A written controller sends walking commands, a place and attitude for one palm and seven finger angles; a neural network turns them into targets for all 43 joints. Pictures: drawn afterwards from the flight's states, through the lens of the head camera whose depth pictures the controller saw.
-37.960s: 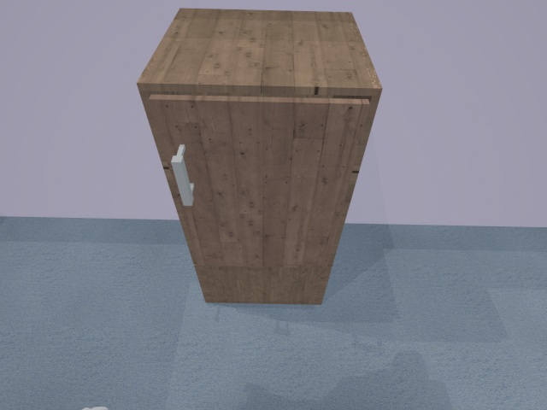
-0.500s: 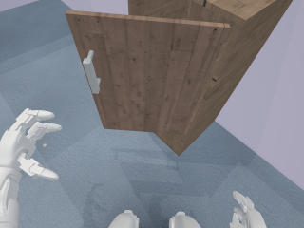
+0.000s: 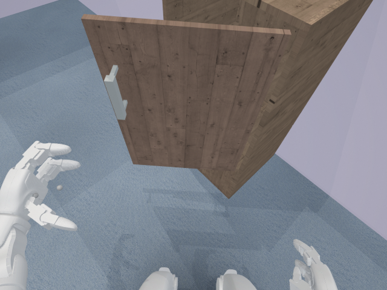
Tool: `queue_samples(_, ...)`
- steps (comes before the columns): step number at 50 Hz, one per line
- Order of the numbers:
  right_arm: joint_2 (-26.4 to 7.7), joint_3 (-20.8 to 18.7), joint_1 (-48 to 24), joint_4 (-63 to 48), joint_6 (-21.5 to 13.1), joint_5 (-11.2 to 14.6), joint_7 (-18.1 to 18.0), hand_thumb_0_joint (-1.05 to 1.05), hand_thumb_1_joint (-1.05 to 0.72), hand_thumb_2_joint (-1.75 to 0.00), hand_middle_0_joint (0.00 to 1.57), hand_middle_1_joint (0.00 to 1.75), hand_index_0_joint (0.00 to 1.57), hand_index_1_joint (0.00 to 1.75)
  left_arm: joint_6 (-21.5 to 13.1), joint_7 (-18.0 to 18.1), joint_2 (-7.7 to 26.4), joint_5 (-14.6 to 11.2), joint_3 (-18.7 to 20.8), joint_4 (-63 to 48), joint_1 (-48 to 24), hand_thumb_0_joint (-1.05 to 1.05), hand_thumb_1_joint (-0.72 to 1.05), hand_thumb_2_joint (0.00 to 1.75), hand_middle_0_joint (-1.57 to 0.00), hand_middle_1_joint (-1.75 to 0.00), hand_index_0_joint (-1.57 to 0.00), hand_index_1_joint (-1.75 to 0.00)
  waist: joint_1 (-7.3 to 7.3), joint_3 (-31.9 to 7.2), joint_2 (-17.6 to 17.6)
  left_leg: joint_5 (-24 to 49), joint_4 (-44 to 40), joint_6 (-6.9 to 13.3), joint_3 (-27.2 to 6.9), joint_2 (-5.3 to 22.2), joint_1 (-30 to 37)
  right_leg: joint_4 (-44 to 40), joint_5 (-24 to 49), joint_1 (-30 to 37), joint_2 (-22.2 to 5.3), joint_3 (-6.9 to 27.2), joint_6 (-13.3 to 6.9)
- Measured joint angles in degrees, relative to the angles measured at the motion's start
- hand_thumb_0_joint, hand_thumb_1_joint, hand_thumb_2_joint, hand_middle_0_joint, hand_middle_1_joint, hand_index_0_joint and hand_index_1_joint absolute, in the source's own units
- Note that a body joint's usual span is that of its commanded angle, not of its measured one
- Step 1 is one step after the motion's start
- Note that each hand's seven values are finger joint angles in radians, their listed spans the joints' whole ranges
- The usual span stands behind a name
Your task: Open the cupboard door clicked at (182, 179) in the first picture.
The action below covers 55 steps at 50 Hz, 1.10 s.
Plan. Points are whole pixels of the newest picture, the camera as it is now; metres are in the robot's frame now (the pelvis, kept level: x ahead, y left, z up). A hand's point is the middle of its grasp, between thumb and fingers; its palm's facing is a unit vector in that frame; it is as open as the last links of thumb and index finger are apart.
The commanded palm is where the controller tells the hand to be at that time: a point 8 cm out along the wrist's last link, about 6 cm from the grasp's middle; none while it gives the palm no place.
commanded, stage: move the hooked fingers beside the handle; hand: left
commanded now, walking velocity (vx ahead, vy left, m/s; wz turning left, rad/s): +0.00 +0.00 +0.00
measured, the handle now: (118, 93) +0.55 +0.23 +0.04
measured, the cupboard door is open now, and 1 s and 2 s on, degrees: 43 43 43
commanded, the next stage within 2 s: none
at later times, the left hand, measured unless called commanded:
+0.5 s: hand (68, 158) +0.35 +0.28 +0.05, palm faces +0.02 -1.00 -0.03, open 14.0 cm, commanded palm +0.33 +0.33 +0.05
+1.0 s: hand (76, 133) +0.41 +0.28 +0.04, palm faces +0.00 -1.00 -0.01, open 14.0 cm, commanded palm +0.40 +0.33 +0.04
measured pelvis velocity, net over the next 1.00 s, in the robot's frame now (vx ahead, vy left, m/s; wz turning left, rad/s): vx -0.01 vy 0.00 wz -0.03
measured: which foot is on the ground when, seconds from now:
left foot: down 0.00-1.00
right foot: down 0.00-1.00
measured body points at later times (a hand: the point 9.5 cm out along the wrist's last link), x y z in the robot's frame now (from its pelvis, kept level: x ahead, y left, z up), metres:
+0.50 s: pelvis +0.00 -0.01 -0.01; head +0.09 +0.01 +0.43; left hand +0.34 +0.33 +0.05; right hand +0.12 -0.28 -0.10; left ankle +0.00 +0.08 -0.67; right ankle +0.02 -0.11 -0.67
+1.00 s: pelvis -0.01 +0.00 -0.02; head +0.11 +0.03 +0.42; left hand +0.41 +0.34 +0.05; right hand +0.07 -0.27 -0.11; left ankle +0.00 +0.08 -0.67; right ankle +0.02 -0.11 -0.67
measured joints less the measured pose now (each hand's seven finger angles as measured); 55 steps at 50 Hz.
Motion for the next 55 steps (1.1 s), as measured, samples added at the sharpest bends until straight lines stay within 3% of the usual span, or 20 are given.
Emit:
queue_samples(9,-0.5,0.3,-0.6,1.3,0.2,-0.1,-0.9,0.01,-0.90,-0.90,0.21,0.30,0.21,0.30,0.0,-0.5,1.4,1.3,0.7,5.9,-6.6,-0.02,-0.50,0.30,-0.30,-1.20,-0.30,-1.20,-0.06,0.2,-0.3,-0.3,1.4,-0.4,-0.5,0.2,-1.5,1.4,-0.5,-1.4,0.1,-0.5,-0.5)
queue_samples(39,-0.9,-0.2,2.9,3.1,4.7,-0.3,0.1,0.01,-0.90,-0.90,0.21,0.30,0.21,0.30,-2.4,-2.7,7.7,4.6,5.4,24.4,-23.9,-0.02,-0.50,0.30,-0.30,-1.20,-0.30,-1.20,-3.16,-0.1,-0.7,-0.3,2.3,-0.2,0.8,1.2,-5.5,2.0,0.4,-5.9,1.1,0.7,-0.3)
queue_samples(55,-1.3,0.3,3.2,4.0,8.0,-0.9,0.5,0.01,-0.90,-0.90,0.21,0.30,0.21,0.30,-3.8,-2.2,12.0,8.5,5.6,35.7,-36.5,-0.02,-0.50,0.30,-0.30,-1.20,-0.30,-1.20,-4.97,0.3,-0.9,-0.7,5.0,0.4,0.6,1.2,-10.1,3.7,0.5,-10.0,1.0,0.4,0.3)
